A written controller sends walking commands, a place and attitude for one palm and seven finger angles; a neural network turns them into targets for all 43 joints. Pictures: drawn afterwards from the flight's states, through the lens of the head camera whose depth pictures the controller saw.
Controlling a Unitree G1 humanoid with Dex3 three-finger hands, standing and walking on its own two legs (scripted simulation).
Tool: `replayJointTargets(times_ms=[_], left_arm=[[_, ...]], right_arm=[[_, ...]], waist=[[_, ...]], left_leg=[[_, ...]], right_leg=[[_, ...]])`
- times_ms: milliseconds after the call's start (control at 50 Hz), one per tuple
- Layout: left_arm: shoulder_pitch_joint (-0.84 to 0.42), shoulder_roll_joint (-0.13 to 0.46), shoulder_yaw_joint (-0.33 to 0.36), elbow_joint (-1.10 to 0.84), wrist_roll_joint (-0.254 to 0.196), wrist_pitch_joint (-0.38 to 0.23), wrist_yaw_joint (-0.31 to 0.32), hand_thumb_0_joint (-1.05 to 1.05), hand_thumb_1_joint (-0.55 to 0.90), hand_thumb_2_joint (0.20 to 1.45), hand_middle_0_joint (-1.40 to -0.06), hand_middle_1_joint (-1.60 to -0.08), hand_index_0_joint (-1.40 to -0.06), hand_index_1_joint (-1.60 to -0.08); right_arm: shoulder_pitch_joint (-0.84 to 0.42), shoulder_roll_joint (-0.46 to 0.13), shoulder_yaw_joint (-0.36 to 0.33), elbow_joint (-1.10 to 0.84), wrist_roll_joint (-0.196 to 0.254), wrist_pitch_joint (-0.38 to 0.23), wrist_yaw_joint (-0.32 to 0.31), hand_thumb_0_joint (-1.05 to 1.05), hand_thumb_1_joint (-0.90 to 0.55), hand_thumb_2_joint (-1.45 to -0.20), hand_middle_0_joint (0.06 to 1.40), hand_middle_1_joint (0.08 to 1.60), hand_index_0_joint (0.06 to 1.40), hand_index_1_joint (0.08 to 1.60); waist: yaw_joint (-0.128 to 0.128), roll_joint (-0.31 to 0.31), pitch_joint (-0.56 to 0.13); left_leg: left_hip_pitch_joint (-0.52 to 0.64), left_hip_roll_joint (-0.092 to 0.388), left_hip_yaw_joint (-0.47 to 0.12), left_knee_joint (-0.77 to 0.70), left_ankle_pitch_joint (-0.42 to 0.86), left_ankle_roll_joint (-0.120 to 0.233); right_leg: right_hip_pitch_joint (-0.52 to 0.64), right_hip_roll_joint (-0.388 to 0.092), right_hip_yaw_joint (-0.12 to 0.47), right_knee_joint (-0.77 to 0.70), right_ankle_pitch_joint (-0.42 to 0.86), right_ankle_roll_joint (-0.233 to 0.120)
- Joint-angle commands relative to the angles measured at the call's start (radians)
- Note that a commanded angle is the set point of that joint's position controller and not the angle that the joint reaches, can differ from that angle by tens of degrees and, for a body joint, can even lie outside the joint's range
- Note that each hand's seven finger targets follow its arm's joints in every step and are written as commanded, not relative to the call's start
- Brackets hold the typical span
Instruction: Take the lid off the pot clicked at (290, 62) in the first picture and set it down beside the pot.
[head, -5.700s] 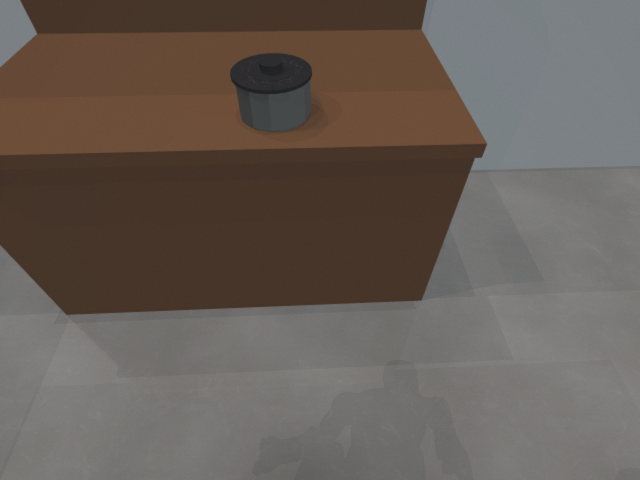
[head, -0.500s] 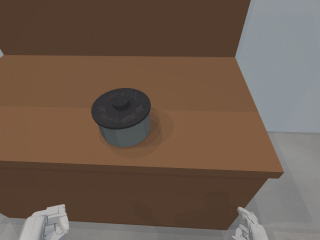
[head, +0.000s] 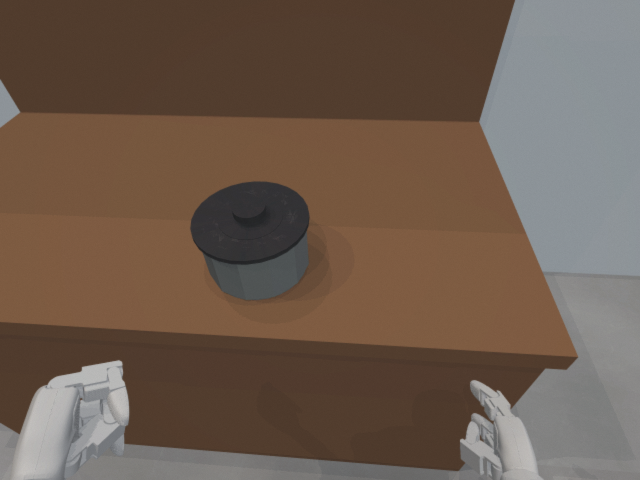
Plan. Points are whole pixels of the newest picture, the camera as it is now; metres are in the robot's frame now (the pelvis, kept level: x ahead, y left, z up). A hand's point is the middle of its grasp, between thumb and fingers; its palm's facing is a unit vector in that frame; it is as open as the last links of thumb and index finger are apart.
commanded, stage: raise the hand higher, near the body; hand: left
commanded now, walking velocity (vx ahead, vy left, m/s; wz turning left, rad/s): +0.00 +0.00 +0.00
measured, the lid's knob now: (249, 209) +0.48 +0.18 +0.08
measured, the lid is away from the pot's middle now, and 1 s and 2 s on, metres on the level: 0.00 0.00 0.00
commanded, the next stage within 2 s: reach forward and open the fingers in 0.12 s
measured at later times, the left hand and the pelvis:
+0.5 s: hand (88, 393) +0.17 +0.27 +0.08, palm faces -0.13 -0.11 -0.98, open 2.9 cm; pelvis -0.02 +0.00 -0.01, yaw +0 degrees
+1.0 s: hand (91, 340) +0.21 +0.28 +0.11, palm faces -0.14 -0.07 -0.99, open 7.5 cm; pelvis -0.05 +0.03 +0.00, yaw +1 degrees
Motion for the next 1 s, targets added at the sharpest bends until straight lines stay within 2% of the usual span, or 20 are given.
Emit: replayJointTargets(times_ms=[0,180,200,220,240,280,300,360,380,420,500,560,640,680,700,780,800,880,900,980], left_arm=[[-0.037,0.126,0.103,-0.22,-0.009,-0.063,0.015,0.0,0.9,0.9,-1.3,-1.5,-1.3,-1.5],[-0.092,0.194,0.178,-0.263,-0.021,-0.077,0.027,0.0,0.9,0.9,-1.3,-1.5,-1.3,-1.5],[-0.098,0.145,0.134,-0.257,-0.021,-0.08,0.022,0.0,0.9,0.9,-1.3,-1.5,-1.3,-1.5],[-0.203,0.384,0.086,-0.346,0.393,-0.008,0.041,0.0,0.877,0.898,-1.278,-1.485,-1.278,-1.485],[-0.202,0.314,0.099,-0.355,0.403,0.036,0.057,0.0,0.853,0.898,-1.257,-1.467,-1.257,-1.467],[-0.098,0.377,0.119,-0.271,0.575,0.115,0.06,0.0,0.798,0.912,-1.222,-1.417,-1.222,-1.417],[-0.133,0.392,0.089,-0.291,0.643,0.141,0.048,0.0,0.769,0.924,-1.211,-1.381,-1.211,-1.381],[-0.181,0.479,0.098,-0.24,0.782,0.194,0.006,0.0,0.675,0.975,-1.204,-1.216,-1.204,-1.216],[-0.224,0.505,0.107,-0.243,0.794,0.2,-0.019,0.0,0.643,0.993,-1.193,-1.181,-1.193,-1.181],[-0.289,0.51,0.06,-0.198,0.806,0.202,-0.081,0.0,0.58,1.03,-1.172,-1.11,-1.172,-1.11],[-0.403,0.533,0.025,-0.189,0.755,0.169,-0.206,0.0,0.458,1.093,-1.127,-0.968,-1.127,-0.968],[-0.477,0.635,0.106,-0.175,0.763,0.129,-0.254,0.0,0.37,1.128,-1.092,-0.861,-1.092,-0.861],[-0.521,0.57,0.068,-0.092,0.753,0.1,-0.265,0.0,0.259,1.162,-1.044,-0.72,-1.044,-0.72],[-0.569,0.604,0.102,-0.103,0.766,0.096,-0.26,0.0,0.203,1.18,-1.019,-0.649,-1.019,-0.649],[-0.596,0.538,0.03,-0.107,0.758,0.096,-0.265,0.0,0.175,1.189,-1.007,-0.613,-1.007,-0.613],[-0.682,0.612,0.076,-0.127,0.793,0.111,-0.254,0.0,0.059,1.234,-0.96,-0.471,-0.96,-0.471],[-0.721,0.557,0.011,-0.114,0.79,0.115,-0.257,0.0,0.029,1.247,-0.949,-0.436,-0.949,-0.436],[-0.795,0.626,0.061,-0.081,0.811,0.138,-0.257,0.0,-0.092,1.307,-0.904,-0.294,-0.904,-0.294],[-0.795,0.565,0.002,-0.065,0.797,0.142,-0.265,0.0,-0.122,1.323,-0.893,-0.258,-0.893,-0.258],[-0.886,0.599,0.017,-0.084,0.807,0.154,-0.273,0.0,-0.246,1.389,-0.849,-0.116,-0.849,-0.116]], right_arm=[[-0.122,-0.101,-0.028,-0.162,0.0,-0.051,-0.005,0.0,-0.9,-0.9,0.2,0.3,0.2,0.3],[-0.133,-0.11,-0.031,-0.152,0.003,-0.054,-0.008,0.0,-0.9,-0.9,0.2,0.3,0.2,0.3],[-0.134,-0.1,-0.025,-0.155,0.002,-0.054,-0.006,0.0,-0.9,-0.9,0.2,0.3,0.2,0.3],[-0.151,-0.176,-0.019,-0.164,-0.015,-0.007,0.01,0.0,-0.9,-0.9,0.2,0.3,0.2,0.3],[-0.149,-0.138,-0.027,-0.189,-0.015,0.02,0.019,0.0,-0.9,-0.9,0.2,0.3,0.2,0.3],[-0.184,-0.145,-0.036,-0.19,0.005,0.078,0.033,0.0,-0.9,-0.9,0.2,0.3,0.2,0.3],[-0.193,-0.149,-0.029,-0.204,0.001,0.104,0.041,0.0,-0.9,-0.9,0.2,0.3,0.2,0.3],[-0.221,-0.159,-0.03,-0.201,0.011,0.147,0.047,0.0,-0.9,-0.9,0.2,0.3,0.2,0.3],[-0.259,-0.159,-0.03,-0.205,0.03,0.146,0.049,0.0,-0.9,-0.9,0.2,0.3,0.2,0.3],[-0.239,-0.161,-0.029,-0.194,0.035,0.145,0.048,0.0,-0.9,-0.9,0.2,0.3,0.2,0.3],[-0.248,-0.164,-0.032,-0.199,0.043,0.128,0.036,0.0,-0.9,-0.9,0.2,0.3,0.2,0.3],[-0.229,-0.175,-0.028,-0.177,0.038,0.128,0.029,0.0,-0.9,-0.9,0.2,0.3,0.2,0.3],[-0.22,-0.166,-0.031,-0.175,0.04,0.129,0.04,0.0,-0.9,-0.9,0.2,0.3,0.2,0.3],[-0.255,-0.168,-0.028,-0.177,0.042,0.118,0.052,0.0,-0.9,-0.9,0.2,0.3,0.2,0.3],[-0.239,-0.162,-0.026,-0.179,0.04,0.123,0.058,0.0,-0.9,-0.9,0.2,0.3,0.2,0.3],[-0.265,-0.17,-0.026,-0.174,0.042,0.117,0.069,0.0,-0.9,-0.9,0.2,0.3,0.2,0.3],[-0.257,-0.163,-0.023,-0.174,0.04,0.121,0.07,0.0,-0.9,-0.9,0.2,0.3,0.2,0.3],[-0.282,-0.172,-0.021,-0.169,0.042,0.118,0.074,0.0,-0.9,-0.9,0.2,0.3,0.2,0.3],[-0.272,-0.164,-0.016,-0.172,0.041,0.119,0.076,0.0,-0.9,-0.9,0.2,0.3,0.2,0.3],[-0.286,-0.17,-0.018,-0.172,0.044,0.111,0.081,0.0,-0.9,-0.9,0.2,0.3,0.2,0.3]], waist=[[-0.013,0.002,-0.033],[0.001,0.004,-0.043],[-0.011,-0.007,-0.033],[-0.013,0.069,-0.044],[-0.002,0.1,-0.071],[0.029,0.092,-0.057],[0.019,0.055,-0.107],[0.021,0.009,-0.184],[0.018,0.048,-0.179],[0.0,-0.006,-0.191],[-0.021,-0.021,-0.161],[-0.008,-0.028,-0.167],[-0.015,0.001,-0.122],[0.001,0.057,-0.13],[-0.013,0.054,-0.131],[0.003,0.093,-0.173],[-0.01,0.082,-0.166],[0.011,0.087,-0.189],[0.001,0.071,-0.188],[0.001,0.098,-0.209]], left_leg=[[0.214,0.012,0.0,-0.023,0.185,0.03],[0.226,0.016,0.001,-0.022,0.161,0.028],[0.22,0.014,0.002,-0.027,0.15,0.029],[0.106,-0.004,0.027,0.028,0.201,0.04],[0.089,0.0,0.03,0.03,0.221,0.037],[0.068,0.002,0.033,0.049,0.19,0.028],[0.064,-0.003,0.033,0.056,0.176,0.029],[0.074,-0.007,0.01,0.076,0.171,0.036],[0.07,-0.011,0.008,0.076,0.152,0.037],[0.084,-0.018,-0.005,0.077,0.154,0.048],[0.09,-0.032,-0.01,0.071,0.159,0.064],[0.123,-0.032,-0.025,0.051,0.177,0.059],[0.139,-0.024,-0.024,0.027,0.156,0.055],[0.151,-0.027,-0.027,0.019,0.159,0.051],[0.147,-0.024,-0.028,0.008,0.141,0.05],[0.171,-0.016,-0.042,-0.015,0.135,0.044],[0.165,-0.011,-0.042,-0.027,0.101,0.043],[0.163,-0.01,-0.054,-0.044,0.065,0.041],[0.155,-0.009,-0.057,-0.053,0.046,0.04],[0.174,-0.005,-0.069,-0.057,0.04,0.039]], right_leg=[[-0.229,0.0,-0.031,-0.083,0.29,0.006],[-0.228,-0.003,-0.016,-0.098,0.273,0.007],[-0.23,-0.003,-0.023,-0.098,0.26,0.008],[-0.328,0.011,0.001,-0.014,0.284,0.007],[-0.309,0.005,-0.036,0.012,0.274,-0.005],[-0.319,0.019,0.005,0.009,0.253,-0.024],[-0.311,0.019,0.006,0.029,0.24,-0.021],[-0.29,0.008,0.026,0.035,0.269,-0.011],[-0.28,0.008,0.033,0.03,0.287,-0.013],[-0.285,0.001,0.022,0.022,0.308,0.005],[-0.274,-0.002,0.008,0.009,0.373,0.021],[-0.287,-0.002,0.003,-0.022,0.345,0.025],[-0.291,0.009,-0.017,-0.043,0.28,0.015],[-0.29,0.013,-0.007,-0.048,0.275,0.003],[-0.281,0.016,-0.028,-0.045,0.24,0.006],[-0.268,0.021,-0.015,-0.042,0.206,-0.007],[-0.271,0.022,-0.033,-0.041,0.163,-0.002],[-0.264,0.027,-0.022,-0.036,0.122,-0.013],[-0.259,0.025,-0.037,-0.035,0.102,-0.008],[-0.266,0.028,-0.028,-0.027,0.108,-0.015]])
